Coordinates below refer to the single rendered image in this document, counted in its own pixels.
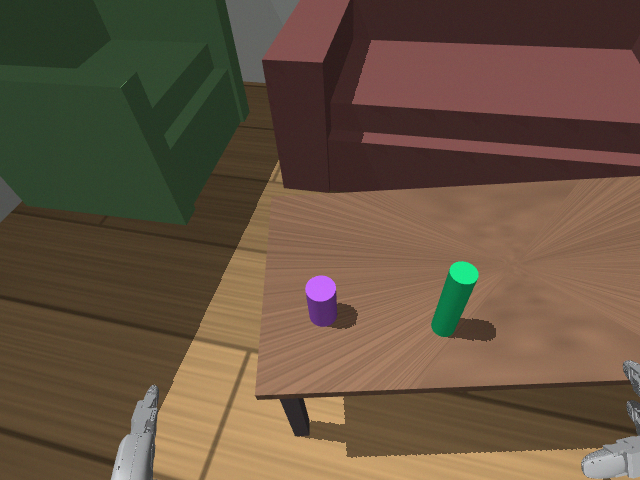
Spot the coffee table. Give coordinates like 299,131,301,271
255,176,640,436

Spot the left robot hand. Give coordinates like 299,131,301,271
111,385,159,480

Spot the right robot hand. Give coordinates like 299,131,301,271
581,360,640,479

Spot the sofa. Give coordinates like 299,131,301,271
262,0,640,193

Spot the armchair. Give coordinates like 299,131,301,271
0,0,250,225

